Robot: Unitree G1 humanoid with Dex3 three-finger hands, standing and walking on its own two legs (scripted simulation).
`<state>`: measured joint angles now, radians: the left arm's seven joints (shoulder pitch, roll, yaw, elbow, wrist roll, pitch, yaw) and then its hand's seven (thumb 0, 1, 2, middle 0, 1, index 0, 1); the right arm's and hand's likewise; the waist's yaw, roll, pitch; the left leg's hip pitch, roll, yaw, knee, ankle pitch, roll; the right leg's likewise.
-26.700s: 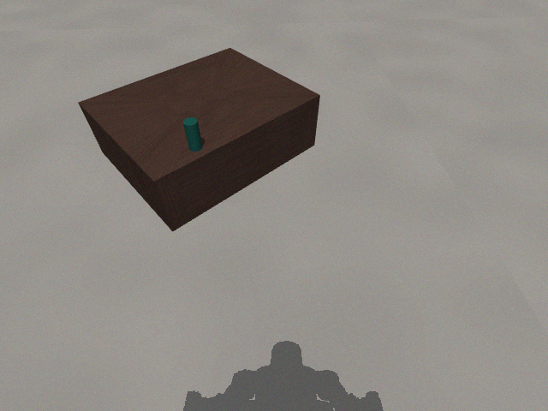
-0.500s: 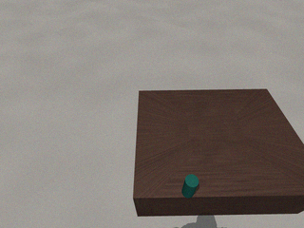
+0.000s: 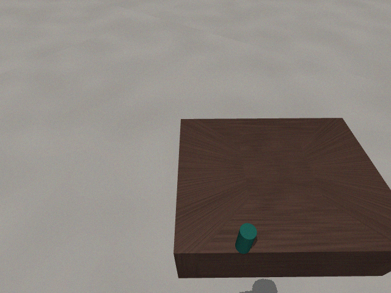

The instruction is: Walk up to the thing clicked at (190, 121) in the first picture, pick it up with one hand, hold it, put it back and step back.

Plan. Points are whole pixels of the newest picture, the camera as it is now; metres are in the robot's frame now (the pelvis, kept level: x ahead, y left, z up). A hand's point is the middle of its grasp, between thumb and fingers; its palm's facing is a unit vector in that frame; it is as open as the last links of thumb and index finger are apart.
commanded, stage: stand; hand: right
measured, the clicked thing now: (245, 238) +0.40 -0.16 -0.38
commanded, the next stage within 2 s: step back in 1.40 s
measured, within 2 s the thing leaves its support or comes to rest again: neither
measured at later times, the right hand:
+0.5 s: hand out of the picture +0.07 -0.24 -0.16, palm faces -0.03 +0.94 -0.33, open 7.4 cm
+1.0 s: hand out of the picture +0.07 -0.24 -0.16, palm faces -0.03 +0.94 -0.34, open 7.4 cm
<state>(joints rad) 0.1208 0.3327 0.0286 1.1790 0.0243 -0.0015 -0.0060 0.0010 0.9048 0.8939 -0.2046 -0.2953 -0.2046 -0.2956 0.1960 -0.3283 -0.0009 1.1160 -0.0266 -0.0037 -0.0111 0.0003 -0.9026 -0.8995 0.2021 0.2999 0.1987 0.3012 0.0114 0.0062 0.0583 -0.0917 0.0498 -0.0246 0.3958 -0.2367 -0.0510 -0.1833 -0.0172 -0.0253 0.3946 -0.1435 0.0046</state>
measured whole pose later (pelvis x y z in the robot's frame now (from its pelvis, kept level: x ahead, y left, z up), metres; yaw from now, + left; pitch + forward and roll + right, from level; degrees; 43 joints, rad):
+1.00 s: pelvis +0.01 +0.01 +0.00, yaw +0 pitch -3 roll +0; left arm 0.10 0.34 0.01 1.16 0.02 -0.01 -0.01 0.00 0.90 0.89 -0.20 -0.30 -0.21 -0.30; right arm 0.15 -0.35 0.00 1.13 -0.02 0.00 0.00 0.00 -0.90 -0.90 0.20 0.30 0.20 0.30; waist 0.00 0.01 0.06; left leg -0.06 0.04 -0.02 0.34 -0.23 -0.04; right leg -0.16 -0.03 -0.02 0.35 -0.14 0.02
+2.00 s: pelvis -0.08 +0.05 -0.02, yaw -4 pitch -1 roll -1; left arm 0.10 0.38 0.07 0.87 0.02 0.05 0.01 0.00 0.91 0.89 -0.20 -0.30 -0.20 -0.30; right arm 0.16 -0.36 -0.05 0.87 -0.02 0.03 -0.01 0.00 -0.90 -0.90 0.21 0.30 0.20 0.30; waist -0.01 -0.02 0.21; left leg -0.33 0.02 0.04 0.66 -0.32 0.02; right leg -0.35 0.06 0.09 0.85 -0.47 0.02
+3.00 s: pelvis -0.34 +0.03 -0.02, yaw -5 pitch -2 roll +1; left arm 0.20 0.35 0.07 0.83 0.05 0.05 0.01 0.00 0.90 0.89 -0.21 -0.30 -0.21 -0.30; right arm 0.19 -0.42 -0.05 0.85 0.00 0.05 -0.02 0.00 -0.90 -0.90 0.20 0.30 0.20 0.30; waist 0.02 0.02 0.14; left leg -0.48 -0.10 -0.11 1.10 -0.47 -0.02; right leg -0.29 -0.03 0.04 0.64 -0.31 0.00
